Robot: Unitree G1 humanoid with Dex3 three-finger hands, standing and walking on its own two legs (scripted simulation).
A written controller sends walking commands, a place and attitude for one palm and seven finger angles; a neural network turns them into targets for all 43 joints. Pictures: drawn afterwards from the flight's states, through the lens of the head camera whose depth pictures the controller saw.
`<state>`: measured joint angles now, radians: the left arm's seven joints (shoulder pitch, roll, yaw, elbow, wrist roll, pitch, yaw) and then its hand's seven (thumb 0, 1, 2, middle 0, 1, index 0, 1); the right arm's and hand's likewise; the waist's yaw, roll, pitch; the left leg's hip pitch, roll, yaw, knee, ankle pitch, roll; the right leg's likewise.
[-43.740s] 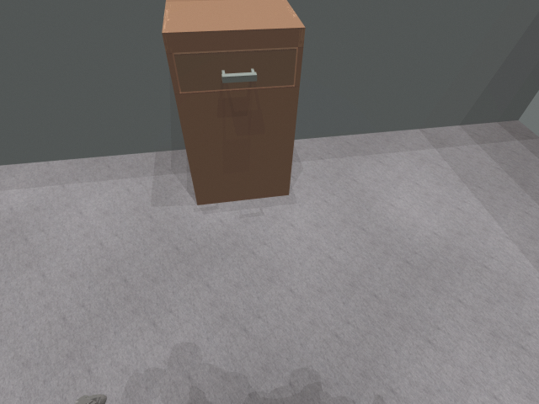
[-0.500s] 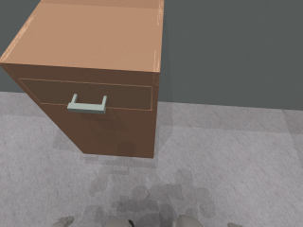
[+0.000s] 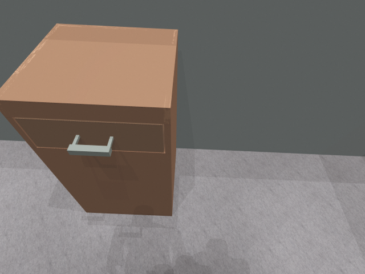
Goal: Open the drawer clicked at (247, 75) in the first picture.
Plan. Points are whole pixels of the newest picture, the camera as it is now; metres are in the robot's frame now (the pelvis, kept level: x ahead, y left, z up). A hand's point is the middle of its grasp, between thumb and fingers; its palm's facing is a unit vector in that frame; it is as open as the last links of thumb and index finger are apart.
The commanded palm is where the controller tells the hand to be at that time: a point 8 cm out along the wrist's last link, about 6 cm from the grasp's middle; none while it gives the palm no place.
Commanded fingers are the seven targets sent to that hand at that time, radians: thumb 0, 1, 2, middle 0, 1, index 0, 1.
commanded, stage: come to a stop and stand still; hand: left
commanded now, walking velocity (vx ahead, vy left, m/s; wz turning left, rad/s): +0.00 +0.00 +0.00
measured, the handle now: (92, 144) +0.47 +0.30 -0.08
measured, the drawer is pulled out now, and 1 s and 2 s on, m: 0.00 0.00 0.00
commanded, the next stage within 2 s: look again from close up in 0.06 s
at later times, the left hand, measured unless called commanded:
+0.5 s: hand out of the picture +0.05 +0.23 -0.17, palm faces +0.01 -0.97 -0.26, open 7.4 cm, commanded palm none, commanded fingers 0.00 0.90 0.90 -0.20 -0.30 -0.20 -0.30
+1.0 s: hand out of the picture +0.13 +0.28 -0.07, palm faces -0.11 -0.51 -0.85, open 7.7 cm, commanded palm +0.09 +0.29 -0.05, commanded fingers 0.00 0.64 0.79 -0.22 -0.47 -0.22 -0.47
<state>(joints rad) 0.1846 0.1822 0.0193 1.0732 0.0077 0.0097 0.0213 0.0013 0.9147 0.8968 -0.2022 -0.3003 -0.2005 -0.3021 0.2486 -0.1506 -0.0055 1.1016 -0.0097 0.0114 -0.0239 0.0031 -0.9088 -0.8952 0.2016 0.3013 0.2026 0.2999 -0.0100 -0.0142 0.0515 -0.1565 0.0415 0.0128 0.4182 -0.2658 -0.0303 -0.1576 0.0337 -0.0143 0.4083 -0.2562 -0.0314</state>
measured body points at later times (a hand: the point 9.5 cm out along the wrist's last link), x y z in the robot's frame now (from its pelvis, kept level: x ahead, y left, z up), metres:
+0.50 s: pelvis +0.00 +0.02 -0.01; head -0.01 +0.03 +0.44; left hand +0.05 +0.28 -0.15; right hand +0.06 -0.25 -0.14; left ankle -0.03 +0.14 -0.74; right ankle -0.03 -0.10 -0.74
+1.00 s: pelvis -0.05 +0.05 -0.02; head -0.04 +0.03 +0.43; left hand +0.13 +0.30 -0.02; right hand +0.07 -0.18 -0.14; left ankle -0.03 +0.14 -0.74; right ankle -0.02 -0.08 -0.74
